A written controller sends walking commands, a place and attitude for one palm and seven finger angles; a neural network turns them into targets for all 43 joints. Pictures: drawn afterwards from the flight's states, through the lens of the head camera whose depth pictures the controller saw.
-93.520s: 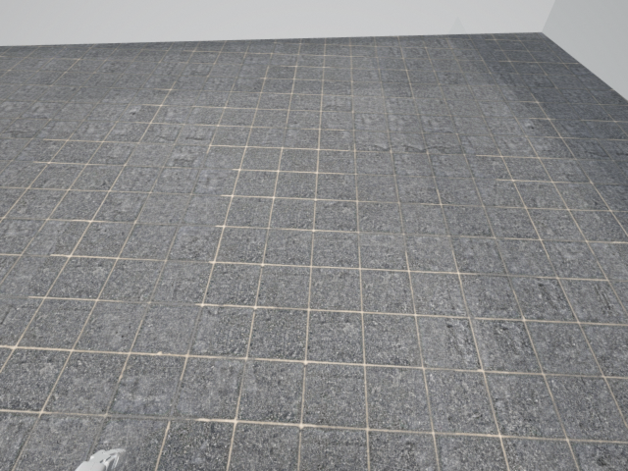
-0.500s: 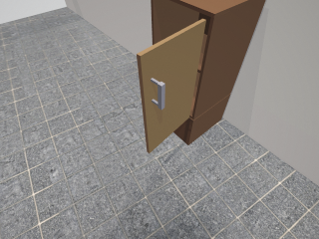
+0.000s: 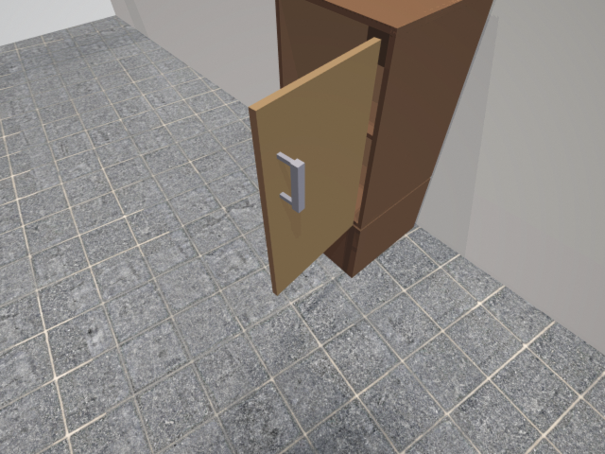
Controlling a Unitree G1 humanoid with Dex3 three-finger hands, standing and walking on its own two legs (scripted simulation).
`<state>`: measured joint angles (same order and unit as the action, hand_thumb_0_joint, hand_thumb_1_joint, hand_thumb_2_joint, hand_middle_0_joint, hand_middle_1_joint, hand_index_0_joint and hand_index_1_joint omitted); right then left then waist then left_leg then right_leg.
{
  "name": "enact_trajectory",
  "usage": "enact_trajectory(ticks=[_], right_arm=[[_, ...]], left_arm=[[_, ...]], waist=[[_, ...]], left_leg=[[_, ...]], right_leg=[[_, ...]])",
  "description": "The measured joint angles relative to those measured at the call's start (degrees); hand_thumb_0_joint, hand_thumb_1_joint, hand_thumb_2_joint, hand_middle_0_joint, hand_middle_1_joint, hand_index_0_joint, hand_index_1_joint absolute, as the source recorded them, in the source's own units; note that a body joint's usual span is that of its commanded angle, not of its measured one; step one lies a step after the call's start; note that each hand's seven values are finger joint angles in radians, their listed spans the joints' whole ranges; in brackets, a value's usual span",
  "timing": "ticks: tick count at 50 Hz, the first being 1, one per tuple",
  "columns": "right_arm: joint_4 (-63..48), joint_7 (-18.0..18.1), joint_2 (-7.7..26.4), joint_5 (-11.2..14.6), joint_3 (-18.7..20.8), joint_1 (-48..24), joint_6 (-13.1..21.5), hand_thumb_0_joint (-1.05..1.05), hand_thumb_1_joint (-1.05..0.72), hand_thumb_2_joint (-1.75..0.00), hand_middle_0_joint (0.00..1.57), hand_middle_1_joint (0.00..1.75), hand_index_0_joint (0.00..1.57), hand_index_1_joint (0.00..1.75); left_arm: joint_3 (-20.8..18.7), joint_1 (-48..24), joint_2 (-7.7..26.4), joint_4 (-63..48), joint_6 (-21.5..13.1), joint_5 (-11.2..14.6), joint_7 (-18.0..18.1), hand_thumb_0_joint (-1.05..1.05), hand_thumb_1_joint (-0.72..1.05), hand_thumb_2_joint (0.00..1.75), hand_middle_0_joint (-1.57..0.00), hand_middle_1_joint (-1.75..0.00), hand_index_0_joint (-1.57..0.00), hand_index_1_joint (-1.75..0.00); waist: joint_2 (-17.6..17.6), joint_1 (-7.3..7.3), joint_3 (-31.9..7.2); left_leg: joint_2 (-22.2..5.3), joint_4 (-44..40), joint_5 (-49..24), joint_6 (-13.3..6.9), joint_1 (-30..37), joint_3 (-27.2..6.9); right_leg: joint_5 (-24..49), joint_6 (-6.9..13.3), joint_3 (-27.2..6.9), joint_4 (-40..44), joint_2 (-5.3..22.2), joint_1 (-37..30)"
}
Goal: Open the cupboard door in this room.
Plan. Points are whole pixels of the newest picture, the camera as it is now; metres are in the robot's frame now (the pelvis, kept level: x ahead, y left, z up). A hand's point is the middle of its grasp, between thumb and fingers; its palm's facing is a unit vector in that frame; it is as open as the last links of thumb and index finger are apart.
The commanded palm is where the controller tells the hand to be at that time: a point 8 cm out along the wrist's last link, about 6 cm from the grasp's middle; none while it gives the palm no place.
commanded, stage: look to check the result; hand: left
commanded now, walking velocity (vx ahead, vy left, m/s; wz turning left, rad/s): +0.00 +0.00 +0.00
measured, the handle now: (290, 182) +0.60 +0.06 -0.02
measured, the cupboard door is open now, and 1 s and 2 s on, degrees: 96 96 96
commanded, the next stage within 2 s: stand and wait in 0.50 s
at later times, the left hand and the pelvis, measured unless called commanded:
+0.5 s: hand out of the picture +0.01 +0.16 -0.17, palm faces +0.03 -0.98 -0.20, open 7.3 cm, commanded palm none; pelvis +0.02 -0.01 +0.00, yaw +0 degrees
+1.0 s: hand out of the picture +0.03 +0.15 -0.17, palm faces +0.03 -0.98 -0.21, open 7.3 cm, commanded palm none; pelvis +0.03 -0.02 +0.00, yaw +0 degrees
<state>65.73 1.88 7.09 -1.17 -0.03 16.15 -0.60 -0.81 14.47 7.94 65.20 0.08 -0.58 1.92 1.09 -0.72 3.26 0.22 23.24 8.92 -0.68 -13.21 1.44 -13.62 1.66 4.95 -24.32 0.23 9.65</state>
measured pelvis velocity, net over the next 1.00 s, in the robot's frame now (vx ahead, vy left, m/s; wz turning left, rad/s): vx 0.03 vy -0.02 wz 0.00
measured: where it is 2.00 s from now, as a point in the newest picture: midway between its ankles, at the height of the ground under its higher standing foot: outside the picture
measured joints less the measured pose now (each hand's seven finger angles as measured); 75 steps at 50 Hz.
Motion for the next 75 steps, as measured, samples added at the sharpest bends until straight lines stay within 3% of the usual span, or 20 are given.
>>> enact_trajectory(ticks=[27,75], right_arm=[[0.2,0.3,1.7,0.1,-0.1,-2.6,0.2,0.00,-0.92,-0.90,0.19,0.30,0.20,0.30],[0.4,0.7,1.3,0.2,-0.3,-2.0,0.3,0.00,-0.91,-0.90,0.19,0.30,0.20,0.30]], left_arm=[[0.3,0.2,0.1,0.6,-0.6,0.1,0.0,0.00,0.91,0.90,-0.20,-0.30,-0.20,-0.30],[0.4,1.2,-0.2,0.6,-0.8,0.2,0.2,0.00,0.91,0.90,-0.20,-0.30,-0.20,-0.30]], waist=[[-0.2,0.43,0.1],[-0.3,0.59,-0.3]], left_leg=[[-0.7,-0.9,1.0,1.0,2.0,-0.5],[-2.0,-1.3,2.3,2.4,3.7,-0.7]], right_leg=[[-0.6,0.7,0.4,1.9,-0.9,-2.6],[-1.7,2.0,0.5,3.0,-2.2,-4.5]])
